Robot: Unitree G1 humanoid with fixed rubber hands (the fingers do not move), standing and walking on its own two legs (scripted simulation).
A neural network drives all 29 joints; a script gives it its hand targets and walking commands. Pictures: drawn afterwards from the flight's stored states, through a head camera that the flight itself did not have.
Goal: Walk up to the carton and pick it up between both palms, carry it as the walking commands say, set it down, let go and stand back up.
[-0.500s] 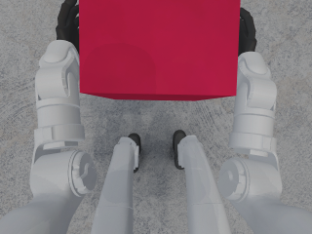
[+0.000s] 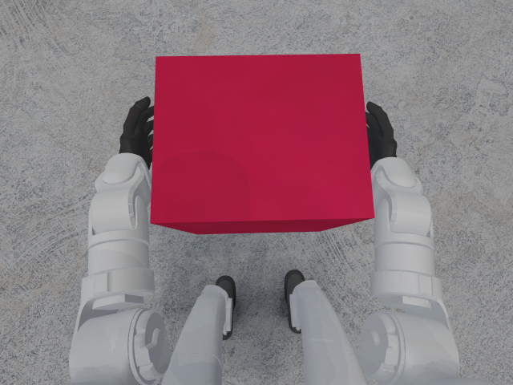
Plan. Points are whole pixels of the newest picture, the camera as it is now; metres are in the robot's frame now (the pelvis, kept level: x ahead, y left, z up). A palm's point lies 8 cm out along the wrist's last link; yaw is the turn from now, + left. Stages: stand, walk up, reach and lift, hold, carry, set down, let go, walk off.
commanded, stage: reach and lift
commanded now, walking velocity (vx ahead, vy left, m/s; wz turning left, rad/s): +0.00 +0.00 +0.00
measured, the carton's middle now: (258, 166) +0.43 -0.01 -0.10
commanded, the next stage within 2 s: hold in 1.96 s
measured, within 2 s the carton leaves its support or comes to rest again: neither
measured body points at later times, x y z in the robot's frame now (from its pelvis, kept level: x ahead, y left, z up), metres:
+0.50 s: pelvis +0.09 -0.01 +0.05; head +0.14 -0.02 +0.50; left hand +0.43 +0.17 +0.05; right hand +0.41 -0.18 +0.04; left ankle +0.11 +0.12 -0.69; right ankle +0.12 -0.13 -0.69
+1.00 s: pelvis +0.08 +0.00 +0.06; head +0.05 +0.00 +0.50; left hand +0.40 +0.16 +0.10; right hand +0.38 -0.19 +0.09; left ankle +0.11 +0.12 -0.69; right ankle +0.12 -0.13 -0.69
